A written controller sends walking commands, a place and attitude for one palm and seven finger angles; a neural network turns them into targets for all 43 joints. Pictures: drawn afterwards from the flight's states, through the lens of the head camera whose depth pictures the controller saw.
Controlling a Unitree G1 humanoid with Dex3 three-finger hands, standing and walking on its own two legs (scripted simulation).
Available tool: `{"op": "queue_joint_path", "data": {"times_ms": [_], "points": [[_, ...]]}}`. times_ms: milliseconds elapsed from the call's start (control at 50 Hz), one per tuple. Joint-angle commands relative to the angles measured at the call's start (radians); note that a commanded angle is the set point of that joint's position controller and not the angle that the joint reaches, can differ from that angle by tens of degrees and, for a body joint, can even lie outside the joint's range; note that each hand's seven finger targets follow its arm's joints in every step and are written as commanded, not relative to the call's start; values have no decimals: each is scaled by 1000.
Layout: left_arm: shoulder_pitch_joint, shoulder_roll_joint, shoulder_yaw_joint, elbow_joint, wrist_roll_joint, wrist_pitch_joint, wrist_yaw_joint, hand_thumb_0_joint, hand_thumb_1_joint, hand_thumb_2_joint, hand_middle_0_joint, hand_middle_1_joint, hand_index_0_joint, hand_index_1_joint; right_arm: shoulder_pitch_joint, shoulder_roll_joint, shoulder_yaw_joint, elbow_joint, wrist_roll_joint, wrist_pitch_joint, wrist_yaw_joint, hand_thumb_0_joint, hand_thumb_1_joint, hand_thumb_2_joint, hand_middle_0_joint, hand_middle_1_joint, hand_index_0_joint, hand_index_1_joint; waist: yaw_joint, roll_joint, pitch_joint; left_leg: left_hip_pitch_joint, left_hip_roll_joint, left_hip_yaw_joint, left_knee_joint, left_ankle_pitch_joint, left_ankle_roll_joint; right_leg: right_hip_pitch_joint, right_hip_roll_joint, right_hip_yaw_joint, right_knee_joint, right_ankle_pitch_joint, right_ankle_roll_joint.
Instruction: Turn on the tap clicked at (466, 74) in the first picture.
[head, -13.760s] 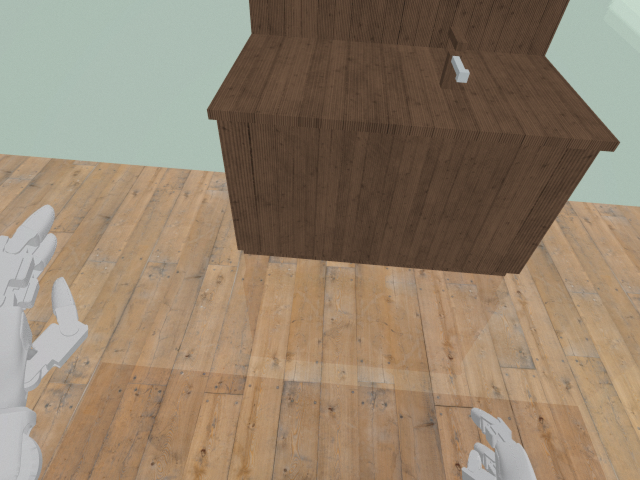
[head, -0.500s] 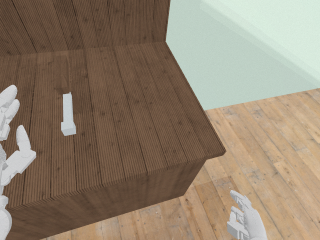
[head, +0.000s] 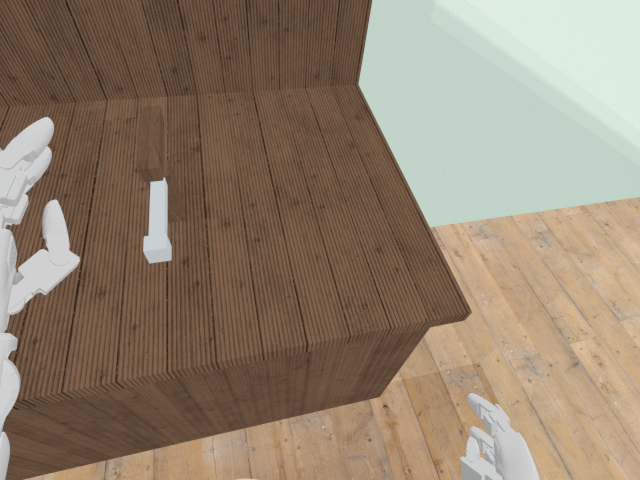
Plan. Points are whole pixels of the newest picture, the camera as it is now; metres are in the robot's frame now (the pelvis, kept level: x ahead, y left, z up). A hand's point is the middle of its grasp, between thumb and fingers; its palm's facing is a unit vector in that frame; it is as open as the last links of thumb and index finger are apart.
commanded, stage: turn the palm inward beside the body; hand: left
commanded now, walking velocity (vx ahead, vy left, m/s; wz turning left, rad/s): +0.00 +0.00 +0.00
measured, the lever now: (157, 248) +0.36 +0.26 +0.04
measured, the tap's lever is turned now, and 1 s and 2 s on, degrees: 0 0 0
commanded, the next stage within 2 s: none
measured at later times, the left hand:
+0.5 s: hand (101, 333) +0.20 +0.23 +0.14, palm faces +0.48 -0.82 -0.31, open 7.4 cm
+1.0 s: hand (139, 342) +0.20 +0.20 +0.13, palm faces +0.45 -0.86 -0.24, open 7.4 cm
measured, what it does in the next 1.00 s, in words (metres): shifts its weight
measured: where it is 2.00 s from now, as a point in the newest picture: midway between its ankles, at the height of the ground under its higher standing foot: outside the picture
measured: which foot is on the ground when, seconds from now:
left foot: down 0.00-1.00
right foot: down 0.00-1.00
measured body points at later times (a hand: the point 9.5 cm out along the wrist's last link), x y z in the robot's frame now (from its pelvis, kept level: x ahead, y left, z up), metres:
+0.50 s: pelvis -0.02 -0.06 -0.01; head -0.02 -0.08 +0.44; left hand +0.17 +0.27 +0.16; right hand +0.19 -0.27 -0.10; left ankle +0.01 +0.10 -0.74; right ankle +0.00 -0.16 -0.74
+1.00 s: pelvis +0.02 -0.05 -0.02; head +0.02 -0.07 +0.43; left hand +0.17 +0.24 +0.14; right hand +0.21 -0.28 -0.10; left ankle +0.01 +0.10 -0.74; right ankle +0.00 -0.16 -0.74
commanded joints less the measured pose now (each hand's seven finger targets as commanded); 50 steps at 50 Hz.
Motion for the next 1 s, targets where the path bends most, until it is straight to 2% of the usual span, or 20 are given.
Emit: {"op": "queue_joint_path", "data": {"times_ms": [0, 20, 60, 100, 120, 140, 160, 220, 240, 300, 360, 440, 520, 560, 620, 700, 720, 780, 840, 980], "points": [[-18, 28, 91, -108, -129, 148, -78, 0, 900, 900, -200, -300, -200, -300, -80, -194, -86, -60, 0, -76, 41, 0, -900, -900, 200, 300, 200, 300, 31, 161, -418, 302, 36, -57, -15, 783, -87, 13, 82, -65, 20, 280, -41], [78, -119, -11, -64, -148, 205, -96, 0, 900, 900, -200, -300, -200, -300, -145, -171, -60, -67, 26, -71, 58, 0, -900, -900, 200, 300, 200, 300, 19, 101, -338, 262, 38, -58, -34, 686, -85, -11, 95, -82, 16, 229, -35], [143, -67, -13, -146, -98, 223, -96, 0, 900, 900, -200, -300, -200, -300, -167, -182, -64, -62, 28, -64, 67, 0, -900, -900, 200, 300, 200, 300, 23, 71, -230, 148, 38, -50, -49, 550, -50, -7, 80, -99, 6, 282, -32], [133, 12, 36, -212, -47, 185, -66, 0, 900, 900, -200, -300, -200, -300, -190, -179, -63, -83, 13, -54, 64, 0, -900, -900, 200, 300, 200, 300, 3, 47, -203, 74, 22, -47, -59, 378, -34, -24, 84, -99, 20, 211, -32], [112, 95, 120, -268, -39, 148, -33, 0, 900, 900, -200, -300, -200, -300, -218, -177, -60, -89, 17, -47, 60, 0, -900, -900, 200, 300, 200, 300, 5, 62, -220, 57, 14, -43, -62, 269, -31, -26, 92, -88, 27, 144, -33], [24, 82, 92, -344, -23, 88, -9, 0, 900, 900, -200, -300, -200, -300, -218, -147, -48, -108, -2, -55, 55, 0, -900, -900, 200, 300, 200, 300, 4, 87, -245, 42, -3, -48, -58, 232, -32, -32, 91, -86, 37, 104, -39], [64, 70, 122, -282, -38, 38, 21, 0, 900, 900, -200, -300, -200, -300, -206, -136, -52, -89, -5, -65, 45, 0, -900, -900, 200, 300, 200, 300, 0, 76, -221, 27, -5, -44, -44, 176, -29, -58, 98, -85, 42, 62, -36], [-56, 139, 182, -300, -44, -81, 90, 0, 900, 900, -200, -300, -200, -300, -187, -133, -58, -50, -5, -82, 32, 0, -900, -900, 200, 300, 200, 300, -11, 171, -258, 13, -18, -42, -12, 52, -30, -103, 91, -55, 47, -35, -33], [-69, 82, 126, -268, -38, -96, 100, 0, 900, 900, -200, -300, -200, -300, -173, -118, -52, -52, -7, -89, 31, 0, -900, -900, 200, 300, 200, 300, -13, 182, -260, 1, -27, -41, -3, 32, -27, -108, 82, -55, 45, -59, -36], [-123, 57, 77, -97, -56, -69, 74, 0, 900, 900, -200, -300, -200, -300, -180, -143, -53, -20, 5, -93, 15, 0, -900, -900, 200, 300, 200, 300, -43, 144, -185, -49, -35, -39, 17, -108, -17, -160, 61, -28, 15, -158, -24], [-193, 61, 21, 1, -80, 14, 11, 0, 900, 900, -200, -300, -200, -300, -211, -156, -41, -24, 20, -92, -12, 0, -900, -900, 200, 300, 200, 300, -38, 84, -142, -68, -41, -39, 23, -170, -6, -169, 38, 18, -43, -281, -17], [-224, 85, 23, -16, -94, 73, -23, 0, 900, 900, -200, -300, -200, -300, -235, -149, -38, -38, 32, -98, -30, 0, -900, -900, 200, 300, 200, 300, -15, 78, -163, -72, -38, -51, 45, -134, -5, -140, 13, 70, -73, -359, -20], [-52, 136, 144, -65, -127, 39, 0, 0, 900, 900, -200, -300, -200, -300, -228, -139, -48, -41, 30, -113, -24, 0, -900, -900, 200, 300, 200, 300, 29, 55, -185, -94, -22, -64, 67, -82, -9, -99, 8, 94, -67, -337, -20], [13, 99, 151, -75, -153, 23, 8, 0, 900, 900, -200, -300, -200, -300, -206, -138, -55, -47, 27, -116, -18, 0, -900, -900, 200, 300, 200, 300, 27, 7, -199, -110, -11, -70, 87, -23, -8, -80, -1, 100, -51, -236, -11], [97, 100, 186, -100, -169, 26, 20, 0, 900, 900, -200, -300, -200, -300, -179, -143, -62, -48, 32, -115, -15, 0, -900, -900, 200, 300, 200, 300, 36, 51, -237, -88, -13, -56, 93, 96, -3, -48, 12, 58, 12, 4, -9], [169, 22, 123, -170, -179, 17, 11, 0, 900, 900, -200, -300, -200, -300, -116, -155, -71, -65, 28, -139, -13, 0, -900, -900, 200, 300, 200, 300, 14, 55, -295, -45, -23, -36, 117, 246, 6, -38, 29, -5, 100, 299, -6], [173, 22, 128, -180, -174, 16, 13, 0, 900, 900, -200, -300, -200, -300, -118, -153, -69, -60, 31, -143, -14, 0, -900, -900, 200, 300, 200, 300, 16, 79, -285, -39, -26, -35, 116, 252, 6, -47, 36, -15, 104, 292, -12], [179, -13, 89, -187, -187, 4, 2, 0, 900, 900, -200, -300, -200, -300, -92, -165, -77, -62, 30, -158, -19, 0, -900, -900, 200, 300, 200, 300, 0, 22, -281, -56, -25, -45, 128, 246, 9, -65, 35, -16, 115, 299, -9], [176, -33, 54, -244, -167, -10, 13, 0, 900, 900, -200, -300, -200, -300, -88, -157, -72, -66, 29, -170, -20, 0, -900, -900, 200, 300, 200, 300, 2, 76, -283, -42, -26, -49, 128, 269, 8, -77, 35, -30, 129, 282, -20], [225, -62, 30, -257, -164, 22, 48, 0, 900, 900, -200, -300, -200, -300, -93, -152, -65, -76, 26, -167, -23, 0, -900, -900, 200, 300, 200, 300, 16, 60, -287, -58, -21, -64, 121, 264, 1, -75, 41, -44, 140, 240, -28]]}}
